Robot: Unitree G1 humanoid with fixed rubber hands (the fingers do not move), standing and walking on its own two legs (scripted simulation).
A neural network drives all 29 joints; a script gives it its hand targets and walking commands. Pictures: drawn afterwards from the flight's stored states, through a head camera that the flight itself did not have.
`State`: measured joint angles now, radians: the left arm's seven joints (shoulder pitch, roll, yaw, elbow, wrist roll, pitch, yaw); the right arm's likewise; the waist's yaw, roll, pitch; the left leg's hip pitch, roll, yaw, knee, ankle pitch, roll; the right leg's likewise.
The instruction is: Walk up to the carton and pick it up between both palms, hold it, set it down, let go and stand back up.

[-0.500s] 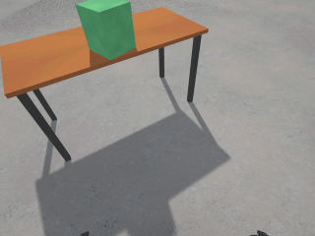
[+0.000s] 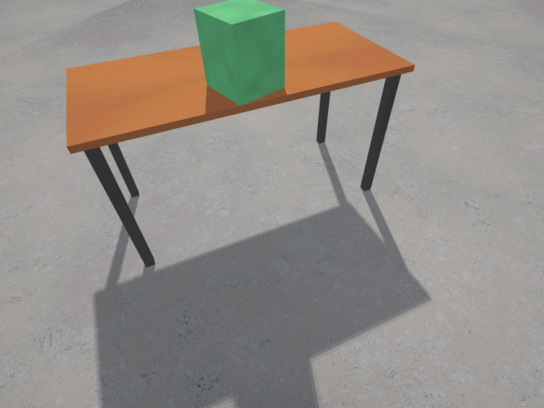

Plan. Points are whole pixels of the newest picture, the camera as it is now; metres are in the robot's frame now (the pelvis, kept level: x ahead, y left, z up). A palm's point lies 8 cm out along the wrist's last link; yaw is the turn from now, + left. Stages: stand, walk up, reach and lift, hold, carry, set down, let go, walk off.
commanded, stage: walk up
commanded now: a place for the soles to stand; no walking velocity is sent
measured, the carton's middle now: (242, 50) +1.20 +0.17 +0.05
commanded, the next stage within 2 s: none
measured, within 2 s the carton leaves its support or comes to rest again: neither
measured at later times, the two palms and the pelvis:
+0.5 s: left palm (113, 365) +0.23 +0.31 -0.10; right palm (440, 378) +0.21 -0.22 -0.09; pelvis +0.16 +0.04 +0.00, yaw +12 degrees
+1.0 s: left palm (147, 346) +0.27 +0.27 -0.12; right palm (358, 202) +0.61 -0.16 -0.09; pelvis +0.38 +0.02 -0.01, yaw +23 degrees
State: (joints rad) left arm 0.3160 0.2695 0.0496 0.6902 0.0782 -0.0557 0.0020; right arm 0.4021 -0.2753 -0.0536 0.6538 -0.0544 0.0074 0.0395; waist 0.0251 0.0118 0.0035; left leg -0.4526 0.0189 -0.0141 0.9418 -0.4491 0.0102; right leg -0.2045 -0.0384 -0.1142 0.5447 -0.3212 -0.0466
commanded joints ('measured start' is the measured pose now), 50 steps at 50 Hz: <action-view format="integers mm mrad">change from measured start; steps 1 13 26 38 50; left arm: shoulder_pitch -50 -44 -84 92 103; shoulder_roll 223 199 99 164 171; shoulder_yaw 59 18 25 31 -2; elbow -31 -99 -146 -81 -49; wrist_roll -3 -42 -31 -34 -39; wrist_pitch -30 47 29 -2 30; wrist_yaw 9 -42 -69 -11 -24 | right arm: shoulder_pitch -38 83 77 49 101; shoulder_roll -87 -249 -196 -95 -98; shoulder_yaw -49 -75 -57 -24 -60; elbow -120 -81 -20 -103 -113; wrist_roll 10 3 7 15 11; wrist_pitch -34 -57 -94 -34 -68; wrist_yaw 27 -77 -47 -31 -38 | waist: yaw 14 -54 -63 3 -87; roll -162 115 120 -158 11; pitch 104 192 127 126 32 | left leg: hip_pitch -139 231 182 -157 406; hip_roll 125 325 200 58 -55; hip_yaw -65 -660 -231 -89 39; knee -39 -739 -681 234 -342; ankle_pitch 33 -405 -36 55 236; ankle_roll -3 277 189 -2 63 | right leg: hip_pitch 7 -607 -281 -59 -217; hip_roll -356 -116 -75 -304 -202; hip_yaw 295 170 112 353 -2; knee -344 742 149 -279 113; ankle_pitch -340 -99 185 -35 63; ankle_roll -194 41 45 -181 -88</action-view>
